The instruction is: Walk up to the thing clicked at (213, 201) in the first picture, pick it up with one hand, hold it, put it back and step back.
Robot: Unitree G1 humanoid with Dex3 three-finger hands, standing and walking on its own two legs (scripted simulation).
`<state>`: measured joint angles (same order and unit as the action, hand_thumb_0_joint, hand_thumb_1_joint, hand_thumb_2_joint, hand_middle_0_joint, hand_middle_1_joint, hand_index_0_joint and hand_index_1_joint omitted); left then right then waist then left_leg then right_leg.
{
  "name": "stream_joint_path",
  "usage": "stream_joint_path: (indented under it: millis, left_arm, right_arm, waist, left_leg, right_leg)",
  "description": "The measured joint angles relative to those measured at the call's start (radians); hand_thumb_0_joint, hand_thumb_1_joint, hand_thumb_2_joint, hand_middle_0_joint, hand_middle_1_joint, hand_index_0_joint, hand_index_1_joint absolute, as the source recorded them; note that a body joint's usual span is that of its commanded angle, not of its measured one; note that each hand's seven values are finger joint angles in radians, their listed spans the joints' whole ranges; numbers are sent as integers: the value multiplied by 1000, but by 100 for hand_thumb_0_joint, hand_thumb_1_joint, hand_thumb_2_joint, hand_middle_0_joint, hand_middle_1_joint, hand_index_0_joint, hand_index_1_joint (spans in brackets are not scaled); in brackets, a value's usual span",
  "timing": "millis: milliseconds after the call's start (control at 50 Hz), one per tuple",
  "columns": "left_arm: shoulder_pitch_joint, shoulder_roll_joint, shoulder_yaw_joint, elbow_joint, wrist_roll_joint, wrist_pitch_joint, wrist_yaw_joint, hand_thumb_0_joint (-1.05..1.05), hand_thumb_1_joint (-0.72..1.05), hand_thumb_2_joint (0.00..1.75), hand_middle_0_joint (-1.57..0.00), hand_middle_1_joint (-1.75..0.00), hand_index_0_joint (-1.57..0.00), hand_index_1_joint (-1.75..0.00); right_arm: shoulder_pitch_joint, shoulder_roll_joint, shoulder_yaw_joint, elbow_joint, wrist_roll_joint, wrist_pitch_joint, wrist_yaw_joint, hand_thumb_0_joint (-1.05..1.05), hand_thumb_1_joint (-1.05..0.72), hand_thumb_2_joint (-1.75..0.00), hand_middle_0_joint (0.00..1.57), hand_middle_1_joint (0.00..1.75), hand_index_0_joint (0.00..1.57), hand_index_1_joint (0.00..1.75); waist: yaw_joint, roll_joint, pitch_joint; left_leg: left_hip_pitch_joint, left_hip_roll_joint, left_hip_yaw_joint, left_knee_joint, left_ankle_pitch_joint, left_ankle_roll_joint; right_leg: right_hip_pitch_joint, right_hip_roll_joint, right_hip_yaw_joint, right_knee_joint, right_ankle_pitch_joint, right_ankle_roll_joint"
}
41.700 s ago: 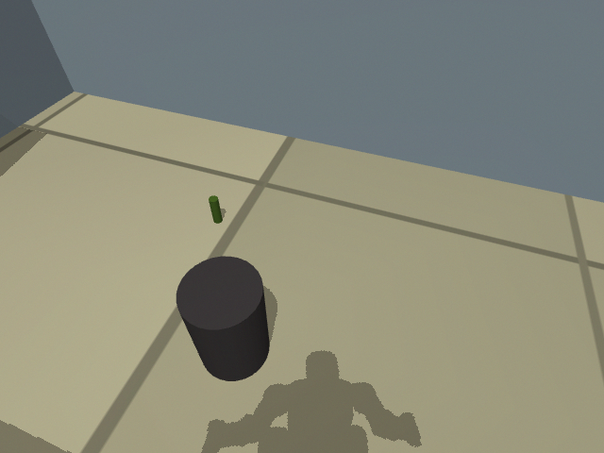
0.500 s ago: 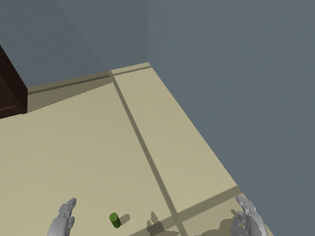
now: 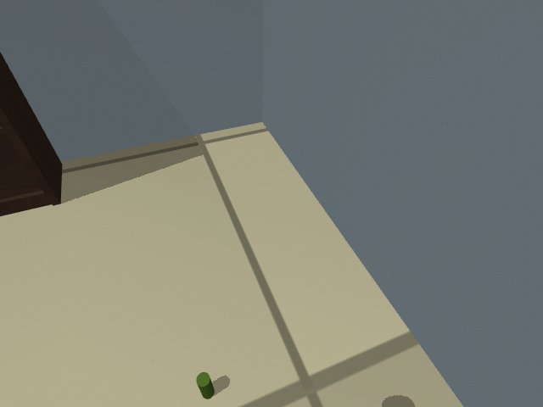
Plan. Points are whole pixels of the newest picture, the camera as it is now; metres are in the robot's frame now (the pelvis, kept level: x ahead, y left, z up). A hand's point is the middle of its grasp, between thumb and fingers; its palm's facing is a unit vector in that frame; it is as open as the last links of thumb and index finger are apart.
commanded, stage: stand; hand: left
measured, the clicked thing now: (205, 386) +0.36 +0.20 -0.69
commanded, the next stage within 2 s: step back in 1.80 s
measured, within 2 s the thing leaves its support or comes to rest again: neither
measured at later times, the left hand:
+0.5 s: hand out of the picture +0.02 +0.24 -0.14, palm faces -0.03 -0.94 -0.35, open 7.4 cm
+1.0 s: hand out of the picture +0.07 +0.23 -0.14, palm faces -0.05 -0.94 -0.33, open 7.4 cm
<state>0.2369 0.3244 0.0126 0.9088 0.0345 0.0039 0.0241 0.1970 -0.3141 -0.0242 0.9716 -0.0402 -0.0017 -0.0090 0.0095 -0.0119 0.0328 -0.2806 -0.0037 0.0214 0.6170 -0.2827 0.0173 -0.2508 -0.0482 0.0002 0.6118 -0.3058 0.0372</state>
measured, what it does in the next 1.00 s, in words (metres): stands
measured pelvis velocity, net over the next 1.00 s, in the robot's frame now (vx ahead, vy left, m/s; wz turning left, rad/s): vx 0.01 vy -0.01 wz -0.02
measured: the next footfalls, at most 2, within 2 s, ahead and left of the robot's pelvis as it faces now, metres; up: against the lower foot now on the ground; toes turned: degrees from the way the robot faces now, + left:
none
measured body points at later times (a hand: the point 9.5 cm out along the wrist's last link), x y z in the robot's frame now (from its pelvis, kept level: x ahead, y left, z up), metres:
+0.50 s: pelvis -0.02 -0.01 +0.02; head -0.03 -0.02 +0.47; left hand +0.02 +0.29 -0.12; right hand +0.04 -0.30 -0.13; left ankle +0.03 +0.11 -0.73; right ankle +0.02 -0.15 -0.73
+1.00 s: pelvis +0.01 -0.01 +0.02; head +0.01 -0.01 +0.47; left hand +0.08 +0.28 -0.12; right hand +0.06 -0.30 -0.12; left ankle +0.03 +0.11 -0.73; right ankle +0.02 -0.15 -0.73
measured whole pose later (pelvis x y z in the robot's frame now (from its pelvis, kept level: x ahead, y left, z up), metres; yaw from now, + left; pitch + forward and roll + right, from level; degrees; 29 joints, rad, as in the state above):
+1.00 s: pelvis +0.01 -0.01 +0.02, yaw -1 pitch -3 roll +0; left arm 0.13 0.32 0.00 1.15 0.02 -0.01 0.01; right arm 0.13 -0.33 0.00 1.16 -0.01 0.00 0.00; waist -0.01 0.00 0.06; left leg -0.14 0.00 0.03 0.35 -0.16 0.00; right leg -0.13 -0.04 0.01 0.37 -0.19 0.03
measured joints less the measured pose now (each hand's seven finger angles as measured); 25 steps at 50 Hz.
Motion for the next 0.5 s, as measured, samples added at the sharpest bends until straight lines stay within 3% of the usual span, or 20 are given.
stream_joint_path:
  millis: [200,500]
  left_arm:
    - [-21,-9,-13,134,-3,-6,-9,1,90,90,-21,-30,-21,-30]
    - [-39,-2,-19,213,-5,-11,-10,1,90,90,-21,-30,-21,-30]
  right_arm:
    - [-30,15,13,90,12,3,7,1,-90,-90,20,30,20,30]
    - [-40,-17,4,158,21,10,15,1,-91,-90,20,30,20,30]
  waist:
    - [3,14,13]
    - [-5,25,19]
  left_leg:
    - [90,-10,7,-165,99,0]
    - [104,4,-1,-219,137,-14]
  right_leg:
    - [75,-8,5,-137,86,4]
    - [88,8,-3,-189,121,-8]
